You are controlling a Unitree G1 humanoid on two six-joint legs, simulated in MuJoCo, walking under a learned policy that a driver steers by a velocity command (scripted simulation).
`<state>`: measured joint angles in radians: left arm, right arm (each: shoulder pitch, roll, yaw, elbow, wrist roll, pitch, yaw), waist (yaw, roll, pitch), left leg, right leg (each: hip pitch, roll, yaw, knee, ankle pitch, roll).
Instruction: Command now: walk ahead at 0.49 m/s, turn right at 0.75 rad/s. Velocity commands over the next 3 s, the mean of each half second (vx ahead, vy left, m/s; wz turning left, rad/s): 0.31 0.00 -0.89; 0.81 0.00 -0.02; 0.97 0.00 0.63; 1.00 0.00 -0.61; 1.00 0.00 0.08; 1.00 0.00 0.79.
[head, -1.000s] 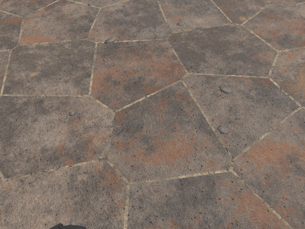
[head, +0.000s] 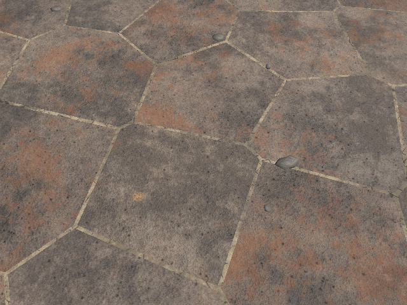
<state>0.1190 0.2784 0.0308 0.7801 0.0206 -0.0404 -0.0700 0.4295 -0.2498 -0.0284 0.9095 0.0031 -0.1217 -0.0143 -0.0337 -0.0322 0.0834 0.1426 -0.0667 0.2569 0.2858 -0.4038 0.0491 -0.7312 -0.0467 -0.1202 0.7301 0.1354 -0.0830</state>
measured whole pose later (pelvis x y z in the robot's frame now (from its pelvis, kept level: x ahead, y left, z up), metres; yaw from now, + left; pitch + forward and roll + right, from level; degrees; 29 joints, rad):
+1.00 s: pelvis +0.50 -0.04 +0.02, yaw -25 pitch +4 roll -2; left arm 0.03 0.29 -0.01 0.63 0.06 -0.05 -0.05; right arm 0.60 -0.25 -0.05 0.87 0.00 -0.05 0.01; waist -0.15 -0.04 -0.02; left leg -0.01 -0.08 -0.26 0.26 -0.30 0.09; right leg -0.62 -0.02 0.06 0.70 -0.15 0.04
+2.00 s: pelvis +1.36 -0.27 -0.03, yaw -26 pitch -1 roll +2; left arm 0.13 0.30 0.05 0.74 0.00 -0.02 -0.05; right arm 0.40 -0.26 -0.04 0.90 -0.04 -0.05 -0.02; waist 0.03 -0.02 0.04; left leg 0.13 0.03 0.25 0.91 -0.40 -0.01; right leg -0.53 0.08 -0.15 0.73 -0.25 -0.22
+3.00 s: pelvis +2.27 -0.66 +0.01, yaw +2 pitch +3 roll -2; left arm 0.26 0.30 0.04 0.75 0.06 -0.09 0.01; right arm 0.25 -0.37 -0.07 0.77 -0.03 -0.04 0.03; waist 0.00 0.04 0.00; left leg -0.46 -0.04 -0.05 1.28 -0.32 0.11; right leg -0.28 -0.01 -0.05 0.49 -0.26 0.02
